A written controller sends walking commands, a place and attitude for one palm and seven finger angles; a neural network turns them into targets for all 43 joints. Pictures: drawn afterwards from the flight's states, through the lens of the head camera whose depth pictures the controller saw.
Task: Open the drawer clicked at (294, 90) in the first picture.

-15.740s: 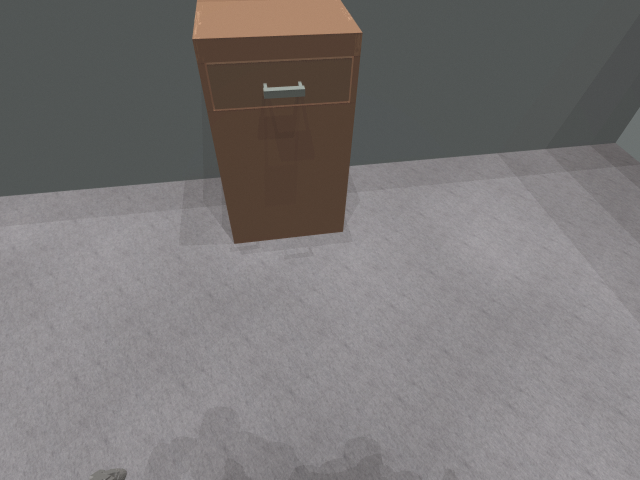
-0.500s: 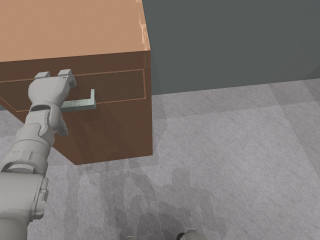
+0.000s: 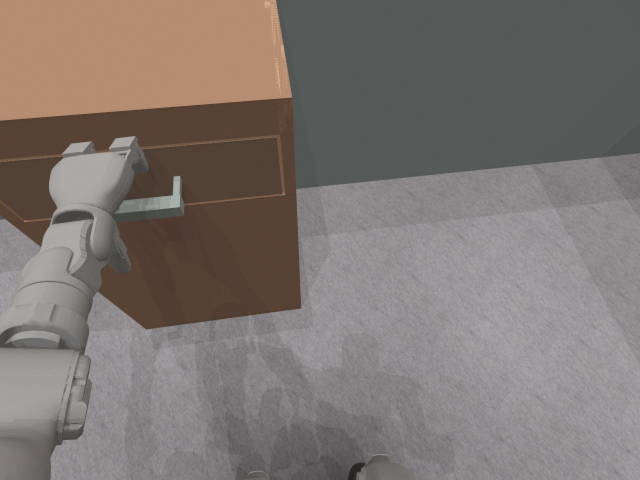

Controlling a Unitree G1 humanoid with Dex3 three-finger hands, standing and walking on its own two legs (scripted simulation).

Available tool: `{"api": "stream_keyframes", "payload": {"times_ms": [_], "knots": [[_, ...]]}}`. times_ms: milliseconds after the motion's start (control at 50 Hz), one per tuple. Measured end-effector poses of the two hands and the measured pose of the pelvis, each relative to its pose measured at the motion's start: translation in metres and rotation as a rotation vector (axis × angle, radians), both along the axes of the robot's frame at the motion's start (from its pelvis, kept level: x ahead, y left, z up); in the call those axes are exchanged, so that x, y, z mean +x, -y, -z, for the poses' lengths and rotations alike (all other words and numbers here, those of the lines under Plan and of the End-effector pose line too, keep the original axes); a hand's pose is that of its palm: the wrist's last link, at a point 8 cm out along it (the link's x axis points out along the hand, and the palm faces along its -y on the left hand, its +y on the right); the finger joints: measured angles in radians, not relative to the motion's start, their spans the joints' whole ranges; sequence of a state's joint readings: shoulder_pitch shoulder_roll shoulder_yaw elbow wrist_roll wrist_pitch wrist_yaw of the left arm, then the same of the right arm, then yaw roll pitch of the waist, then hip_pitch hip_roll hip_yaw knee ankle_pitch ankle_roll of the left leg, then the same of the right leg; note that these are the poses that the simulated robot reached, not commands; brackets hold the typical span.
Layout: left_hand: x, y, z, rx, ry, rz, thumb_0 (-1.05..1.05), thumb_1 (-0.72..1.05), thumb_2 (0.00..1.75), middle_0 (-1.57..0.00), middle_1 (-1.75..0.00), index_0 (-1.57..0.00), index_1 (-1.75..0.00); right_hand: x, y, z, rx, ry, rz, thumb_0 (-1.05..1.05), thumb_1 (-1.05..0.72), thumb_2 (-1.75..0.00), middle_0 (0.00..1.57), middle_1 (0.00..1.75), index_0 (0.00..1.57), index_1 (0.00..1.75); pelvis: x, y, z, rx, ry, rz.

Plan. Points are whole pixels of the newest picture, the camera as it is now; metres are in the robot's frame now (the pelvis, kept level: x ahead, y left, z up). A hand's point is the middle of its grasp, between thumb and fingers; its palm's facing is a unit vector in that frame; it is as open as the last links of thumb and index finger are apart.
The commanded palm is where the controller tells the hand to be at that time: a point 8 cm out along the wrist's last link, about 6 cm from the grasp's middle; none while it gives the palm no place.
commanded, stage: re-aim the fingers above the handle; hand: left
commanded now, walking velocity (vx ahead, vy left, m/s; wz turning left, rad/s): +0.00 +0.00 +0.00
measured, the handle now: (141, 197) +0.52 +0.26 -0.04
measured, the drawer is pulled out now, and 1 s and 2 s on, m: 0.00 0.00 0.00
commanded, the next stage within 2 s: lower the fingers behind the handle in 1.60 s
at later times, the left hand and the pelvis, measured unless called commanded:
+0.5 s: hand (111, 209) +0.46 +0.26 +0.02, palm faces -0.07 -0.01 -1.00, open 13.9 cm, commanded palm +0.45 +0.26 +0.07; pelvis -0.02 +0.00 +0.00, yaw +0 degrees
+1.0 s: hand (109, 209) +0.46 +0.27 +0.01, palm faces -0.07 -0.04 -1.00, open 13.9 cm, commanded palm +0.45 +0.26 +0.07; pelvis -0.01 +0.01 +0.00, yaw +0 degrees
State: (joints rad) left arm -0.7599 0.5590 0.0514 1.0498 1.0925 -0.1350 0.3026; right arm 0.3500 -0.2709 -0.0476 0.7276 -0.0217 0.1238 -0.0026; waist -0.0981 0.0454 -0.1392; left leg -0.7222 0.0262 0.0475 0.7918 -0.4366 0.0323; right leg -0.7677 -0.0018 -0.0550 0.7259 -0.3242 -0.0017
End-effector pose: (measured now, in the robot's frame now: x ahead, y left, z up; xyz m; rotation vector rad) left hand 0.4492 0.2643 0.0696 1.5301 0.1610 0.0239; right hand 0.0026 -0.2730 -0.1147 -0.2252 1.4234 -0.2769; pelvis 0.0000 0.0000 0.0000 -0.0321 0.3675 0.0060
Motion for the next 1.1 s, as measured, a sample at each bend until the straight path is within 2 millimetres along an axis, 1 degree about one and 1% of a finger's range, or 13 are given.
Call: {"api": "stream_keyframes", "payload": {"times_ms": [160, 300, 380, 460, 520, 600, 700, 840, 960, 1100], "knots": [[-0.007, -0.004, -0.001, 0.023, 0.013, -0.018, 0.0, -0.49, 0.3, -0.32, -1.2, -0.32, -1.2, -0.012, 0.0, 0.002, 0.008, -0.007, 0.013, 0.0, -0.91, -0.89, 0.2, 0.3, 0.21, 0.3, -0.006, -0.001, 0.001, 0.002, 0.003, 0.005], [-0.012, 0.005, -0.004, 0.013, 0.023, 0.003, 0.0, -0.49, 0.3, -0.32, -1.2, -0.32, -1.2, -0.013, -0.003, 0.003, 0.014, 0.009, 0.006, 0.0, -0.91, -0.89, 0.2, 0.3, 0.21, 0.3, -0.011, -0.002, 0.001, 0.002, 0.016, -0.001], [-0.011, 0.006, -0.005, 0.019, 0.029, -0.004, 0.0, -0.49, 0.3, -0.32, -1.2, -0.32, -1.2, -0.012, -0.004, 0.003, 0.013, 0.027, 0.0, 0.0, -0.91, -0.89, 0.2, 0.3, 0.21, 0.3, -0.014, -0.001, 0.001, 0.004, 0.018, -0.001], [-0.01, 0.004, -0.008, 0.028, 0.031, -0.017, 0.0, -0.49, 0.3, -0.32, -1.2, -0.32, -1.2, -0.011, -0.003, 0.003, 0.011, 0.041, 0.001, 0.0, -0.91, -0.89, 0.2, 0.3, 0.21, 0.3, -0.016, -0.002, 0.001, 0.004, 0.017, 0.002], [-0.01, 0.002, -0.006, 0.03, 0.01, -0.027, 0.0, -0.49, 0.3, -0.32, -1.2, -0.32, -1.2, -0.013, -0.003, 0.003, 0.01, 0.042, 0.0, 0.0, -0.91, -0.89, 0.2, 0.3, 0.21, 0.3, -0.017, -0.002, 0.002, 0.005, 0.018, 0.002], [-0.009, 0.0, -0.003, 0.032, -0.01, -0.019, 0.0, -0.49, 0.3, -0.32, -1.2, -0.32, -1.2, -0.016, -0.002, 0.002, -0.001, 0.035, 0.0, 0.0, -0.91, -0.89, 0.2, 0.3, 0.21, 0.3, -0.018, -0.002, 0.002, 0.004, 0.013, 0.0], [-0.006, 0.001, -0.004, 0.01, 0.018, 0.003, 0.0, -0.49, 0.3, -0.32, -1.2, -0.32, -1.2, -0.023, -0.001, 0.001, -0.012, 0.012, 0.001, 0.0, -0.91, -0.89, 0.2, 0.3, 0.21, 0.3, -0.017, -0.002, 0.004, 0.001, 0.002, 0.0], [-0.003, -0.007, 0.0, 0.022, 0.009, -0.027, 0.0, -0.49, 0.3, -0.32, -1.2, -0.32, -1.2, -0.029, -0.001, 0.001, -0.012, -0.015, 0.012, 0.0, -0.91, -0.89, 0.2, 0.3, 0.21, 0.3, -0.016, -0.004, 0.005, -0.001, -0.006, 0.005], [-0.004, -0.006, 0.0, 0.012, 0.004, -0.011, 0.0, -0.49, 0.3, -0.32, -1.2, -0.32, -1.2, -0.028, -0.005, 0.001, -0.008, -0.02, 0.017, 0.0, -0.91, -0.89, 0.2, 0.3, 0.21, 0.3, -0.013, -0.005, 0.004, -0.004, -0.004, 0.003], [-0.004, -0.004, -0.001, 0.006, 0.022, -0.005, 0.0, -0.49, 0.3, -0.32, -1.2, -0.32, -1.2, -0.019, -0.008, 0.002, 0.003, -0.005, 0.009, 0.0, -0.91, -0.89, 0.2, 0.3, 0.21, 0.3, -0.011, -0.007, 0.004, -0.005, -0.002, 0.002]]}}
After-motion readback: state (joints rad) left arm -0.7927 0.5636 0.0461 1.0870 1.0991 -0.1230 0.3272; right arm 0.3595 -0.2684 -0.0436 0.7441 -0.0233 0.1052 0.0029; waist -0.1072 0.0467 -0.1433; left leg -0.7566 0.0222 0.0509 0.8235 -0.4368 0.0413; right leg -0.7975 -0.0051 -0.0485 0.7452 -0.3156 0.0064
